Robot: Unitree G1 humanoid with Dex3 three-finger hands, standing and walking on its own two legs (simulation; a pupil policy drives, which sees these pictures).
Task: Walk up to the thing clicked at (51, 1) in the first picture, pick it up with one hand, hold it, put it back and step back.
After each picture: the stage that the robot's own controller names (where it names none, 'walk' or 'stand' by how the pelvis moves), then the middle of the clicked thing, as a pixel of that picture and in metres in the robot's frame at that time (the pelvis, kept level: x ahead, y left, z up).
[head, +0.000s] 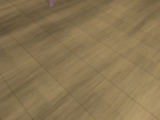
stand; (50, 2) +2.36 +0.41 -0.72
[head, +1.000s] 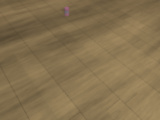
walk; (66, 11) +2.25 +0.13 -0.70
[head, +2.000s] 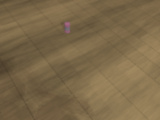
walk; (67, 27) +1.58 +0.09 -0.72
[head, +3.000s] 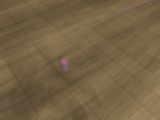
walk; (64, 65) +1.05 +0.13 -0.71
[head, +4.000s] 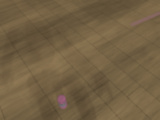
walk; (62, 101) +0.65 +0.19 -0.69
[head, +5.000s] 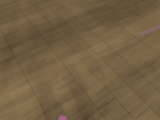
walk; out of the picture +0.45 +0.15 -0.69
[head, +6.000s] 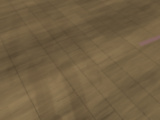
stand; out of the picture +0.40 +0.14 -0.72
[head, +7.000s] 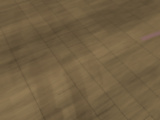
stand; out of the picture +0.42 +0.14 -0.72
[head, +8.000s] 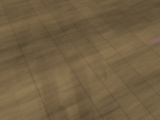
stand; out of the picture +0.43 +0.11 -0.72
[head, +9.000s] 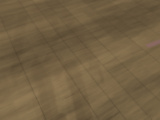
stand; out of the picture +0.40 +0.11 -0.72
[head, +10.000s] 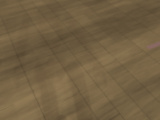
stand; out of the picture +0.40 +0.12 -0.73
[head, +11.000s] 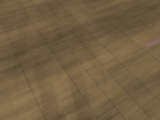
stand; out of the picture +0.39 +0.13 -0.73
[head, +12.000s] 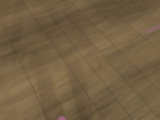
go down; out of the picture +0.41 +0.13 -0.71
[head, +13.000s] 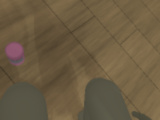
go down; (15, 54) +0.47 +0.21 -0.29
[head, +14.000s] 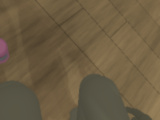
close in; out of the picture +0.46 +0.24 -0.26
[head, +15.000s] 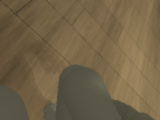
close in; out of the picture +0.44 +0.26 -0.22
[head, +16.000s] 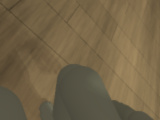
close; out of the picture +0.43 +0.26 -0.23
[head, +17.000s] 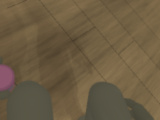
lift; (1, 80) +0.32 +0.25 -0.09
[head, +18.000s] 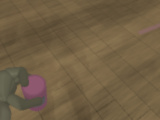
hold; (35, 94) +0.32 +0.15 +0.04
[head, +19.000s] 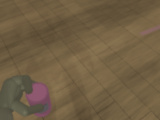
hold; (39, 100) +0.31 +0.15 +0.00
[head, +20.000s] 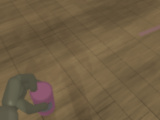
hold; (43, 99) +0.31 +0.13 +0.01
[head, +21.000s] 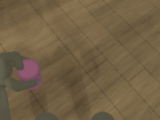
crouch; (30, 75) +0.39 +0.16 -0.06
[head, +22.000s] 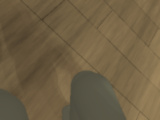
lower; out of the picture +0.45 +0.26 -0.17
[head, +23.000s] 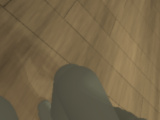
lower; out of the picture +0.44 +0.28 -0.23
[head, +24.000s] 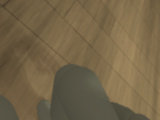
lower; out of the picture +0.44 +0.28 -0.24
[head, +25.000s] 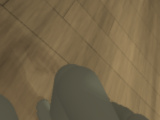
lower; out of the picture +0.44 +0.29 -0.24
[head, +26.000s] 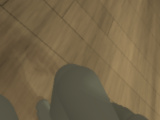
lower; out of the picture +0.44 +0.28 -0.23
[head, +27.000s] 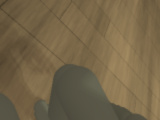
open; out of the picture +0.43 +0.27 -0.24
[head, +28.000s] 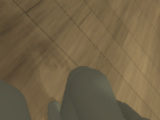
stand; out of the picture +0.44 +0.25 -0.24
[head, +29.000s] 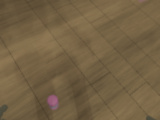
stand; (53, 102) +0.43 +0.14 -0.57
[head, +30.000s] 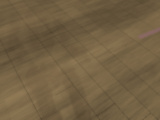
stand; out of the picture +0.40 +0.13 -0.66
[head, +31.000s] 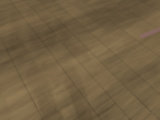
stand; out of the picture +0.40 +0.13 -0.66
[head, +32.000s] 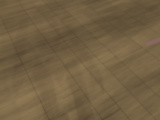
stand; out of the picture +0.42 +0.11 -0.72
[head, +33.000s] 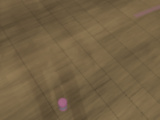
walk; (62, 104) +0.49 +0.09 -0.70
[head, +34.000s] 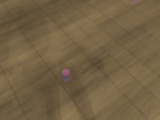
walk; (66, 75) +0.78 +0.16 -0.70
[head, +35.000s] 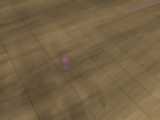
stand; (65, 63) +1.06 +0.15 -0.70
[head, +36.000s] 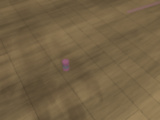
stand; (65, 65) +1.04 +0.14 -0.72
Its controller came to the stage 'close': yes
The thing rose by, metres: 0.70
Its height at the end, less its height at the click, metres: +0.00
